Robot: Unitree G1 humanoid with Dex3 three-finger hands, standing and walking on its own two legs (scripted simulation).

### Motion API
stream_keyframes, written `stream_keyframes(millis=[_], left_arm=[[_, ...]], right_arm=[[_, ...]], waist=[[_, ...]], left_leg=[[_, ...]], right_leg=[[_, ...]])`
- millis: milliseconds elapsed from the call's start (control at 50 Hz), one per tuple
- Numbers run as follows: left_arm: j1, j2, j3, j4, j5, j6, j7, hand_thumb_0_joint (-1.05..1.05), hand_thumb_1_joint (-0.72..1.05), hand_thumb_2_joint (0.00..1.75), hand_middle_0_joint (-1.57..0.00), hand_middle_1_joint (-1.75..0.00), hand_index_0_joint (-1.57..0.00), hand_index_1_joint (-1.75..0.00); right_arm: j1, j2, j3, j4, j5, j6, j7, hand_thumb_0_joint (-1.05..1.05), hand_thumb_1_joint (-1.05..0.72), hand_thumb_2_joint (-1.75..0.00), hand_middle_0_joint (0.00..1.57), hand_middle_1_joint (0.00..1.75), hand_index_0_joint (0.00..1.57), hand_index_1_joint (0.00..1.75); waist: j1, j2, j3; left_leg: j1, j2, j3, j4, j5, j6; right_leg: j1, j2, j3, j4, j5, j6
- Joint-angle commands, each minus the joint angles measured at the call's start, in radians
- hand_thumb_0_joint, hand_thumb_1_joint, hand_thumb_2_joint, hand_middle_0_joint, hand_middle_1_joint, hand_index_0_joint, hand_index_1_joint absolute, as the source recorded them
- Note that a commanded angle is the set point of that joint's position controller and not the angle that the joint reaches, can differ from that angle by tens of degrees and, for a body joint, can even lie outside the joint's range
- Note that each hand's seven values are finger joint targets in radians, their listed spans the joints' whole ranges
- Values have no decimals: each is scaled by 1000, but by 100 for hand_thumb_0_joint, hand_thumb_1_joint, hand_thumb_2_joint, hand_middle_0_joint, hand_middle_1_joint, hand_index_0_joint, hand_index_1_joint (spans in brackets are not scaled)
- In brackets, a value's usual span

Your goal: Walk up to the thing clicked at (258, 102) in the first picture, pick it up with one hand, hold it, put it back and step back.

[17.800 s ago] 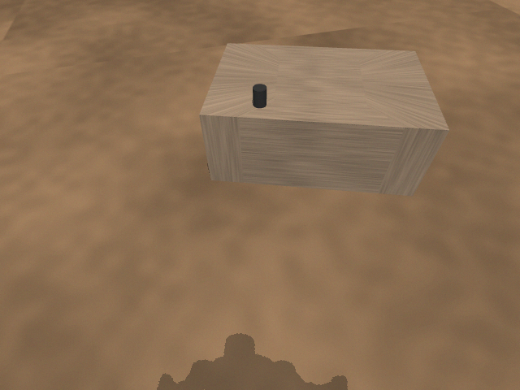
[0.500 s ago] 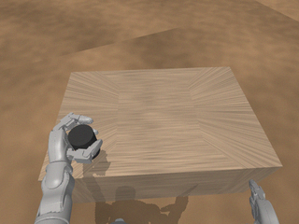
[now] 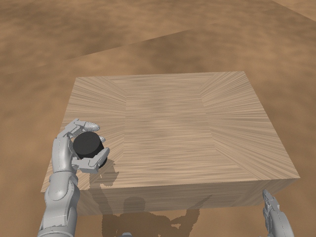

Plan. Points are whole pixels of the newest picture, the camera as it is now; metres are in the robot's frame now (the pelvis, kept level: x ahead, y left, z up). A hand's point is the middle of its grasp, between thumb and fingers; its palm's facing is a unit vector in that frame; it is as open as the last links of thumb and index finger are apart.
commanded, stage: hold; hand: left
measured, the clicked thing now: (91, 151) +0.33 +0.17 +0.04
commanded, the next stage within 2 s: crouch in 0.26 s
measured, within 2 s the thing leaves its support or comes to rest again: neither
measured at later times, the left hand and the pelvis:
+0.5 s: hand (92, 148) +0.33 +0.17 +0.05, palm faces +0.13 -0.99 +0.01, open 8.6 cm; pelvis +0.00 +0.00 +0.00, yaw +0 degrees
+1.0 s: hand (98, 146) +0.40 +0.19 -0.05, palm faces +0.15 -0.99 +0.03, open 8.5 cm; pelvis -0.02 +0.00 -0.05, yaw -1 degrees
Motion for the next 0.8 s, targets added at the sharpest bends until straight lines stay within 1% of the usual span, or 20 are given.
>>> stream_keyframes(millis=[0,40,60,100,120,160,180,240,260,280,300,380,420,460,560,640,660,720,760,780], left_arm=[[-265,139,61,-220,-9,-75,2,0,29,129,-131,-142,-132,-143],[-250,137,60,-202,-3,-71,4,0,30,131,-131,-143,-132,-144],[-252,112,37,-183,-5,-72,-2,0,27,130,-131,-142,-132,-143],[-254,142,81,-188,-15,-76,-4,0,31,132,-132,-143,-133,-144],[-258,158,87,-156,-9,-75,-5,0,29,129,-131,-142,-133,-143],[-299,137,60,-228,-11,-91,-13,0,25,129,-130,-141,-131,-142],[-278,135,58,-211,-9,-91,-14,0,27,129,-131,-142,-132,-143],[-250,122,52,-183,-11,-96,-18,0,29,130,-131,-143,-132,-143],[-259,111,40,-202,-16,-97,-19,0,29,130,-132,-143,-133,-144],[-237,120,44,-172,-15,-94,-21,0,26,130,-132,-143,-133,-144],[-264,153,74,-235,-20,-101,-17,0,29,130,-132,-143,-133,-144],[-256,127,44,-205,-9,-98,-9,0,25,124,-129,-137,-130,-138],[-243,140,59,-158,-6,-98,-11,0,26,125,-131,-138,-132,-139],[-304,133,49,-178,-6,-114,-22,0,25,127,-131,-140,-132,-141],[-333,163,100,5,-5,-145,-42,0,27,126,-133,-139,-134,-140],[-435,187,133,112,-10,-210,-53,0,27,126,-131,-139,-132,-140],[-464,178,117,133,-3,-231,-56,0,24,125,-132,-139,-133,-140],[-533,247,163,190,7,-288,-59,0,23,126,-134,-141,-135,-142],[-603,280,179,188,9,-324,-57,0,20,127,-135,-143,-136,-143],[-584,289,190,265,11,-333,-56,0,20,126,-135,-143,-136,-143]], right_arm=[[-20,-140,-68,-170,4,-52,-5,0,54,-6,5,5,5,5],[-22,-153,-90,-154,3,-48,-7,0,54,-6,5,5,5,5],[-2,-133,-71,-129,3,-45,-4,0,54,-6,5,5,5,5],[-38,-155,-83,-184,5,-51,-4,0,54,-6,5,5,5,5],[5,-135,-72,-99,3,-39,-2,0,54,-6,5,5,5,5],[-76,-121,-52,-181,3,-50,2,0,54,-6,5,5,5,5],[-56,-142,-82,-170,3,-52,-1,0,53,-6,5,5,5,5],[-27,-125,-56,-182,2,-50,2,0,54,-6,5,5,5,5],[-38,-141,-75,-180,3,-52,0,0,54,-6,5,5,5,5],[12,-124,-60,-126,3,-45,1,0,53,-6,5,5,5,5],[-28,-172,-91,-222,4,-54,-3,0,54,-6,5,5,5,5],[-8,-146,-81,-161,3,-47,1,0,55,-5,5,5,5,5],[-26,-148,-74,-198,4,-46,2,0,55,-5,5,5,5,5],[-36,-113,-38,-238,4,-51,5,0,55,-5,5,5,5,5],[-1,-140,-64,-219,-3,-52,14,0,56,-5,5,5,5,5],[28,-164,-76,-269,-15,-71,26,0,56,-5,5,5,5,5],[14,-139,-52,-298,-19,-76,32,0,56,-5,5,5,5,5],[28,-140,-44,-325,-27,-82,45,0,54,-5,5,5,5,5],[17,-185,-81,-380,-35,-81,49,0,54,-5,5,5,5,5],[47,-162,-60,-348,-38,-79,54,0,54,-5,5,5,5,5]], waist=[[-2,-22,-246],[-3,-15,-256],[-6,-5,-215],[0,-36,-274],[6,-12,-234],[16,-2,-254],[2,14,-244],[0,-11,-252],[-5,-7,-240],[-2,16,-247],[-8,-4,-299],[-6,10,-244],[-13,-37,-245],[-14,-25,-244],[-30,-27,-174],[-66,-38,-226],[-67,-41,-259],[-67,9,-331],[-74,28,-395],[-75,47,-386]], left_leg=[[251,-18,6,-92,220,34],[261,-20,10,-93,231,33],[246,-21,13,-91,222,32],[252,-23,13,-76,260,38],[229,-29,18,-77,237,37],[238,-27,13,-91,204,31],[244,-26,14,-96,186,28],[242,-24,12,-95,193,31],[244,-23,10,-101,188,30],[250,-25,13,-91,198,31],[271,-22,10,-86,240,34],[259,-19,5,-91,233,31],[235,-19,4,-86,201,35],[229,-20,8,-81,197,35],[155,-20,7,-63,125,34],[120,-16,-1,4,133,40],[110,-17,-7,24,137,41],[93,-18,-14,69,139,38],[105,-14,-26,85,152,35],[81,-17,-22,109,153,36]], right_leg=[[-10,24,-24,-144,334,-4],[-6,22,-21,-141,348,-4],[-26,22,-21,-142,340,-5],[12,18,-15,-141,392,2],[-3,15,-8,-147,377,2],[5,16,-14,-144,326,-5],[-11,19,-16,-146,302,-8],[-2,22,-21,-145,311,-7],[-18,25,-24,-142,304,-9],[-19,22,-20,-142,314,-7],[7,24,-21,-137,354,-5],[-23,26,-27,-127,336,-9],[-19,23,-23,-136,318,-5],[-18,20,-20,-132,320,-5],[-104,19,-17,-111,252,-11],[-167,18,-8,-65,265,-8],[-174,16,-7,-48,268,-7],[-202,15,5,-11,254,-10],[-222,23,-7,18,257,-16],[-234,19,2,25,257,-12]])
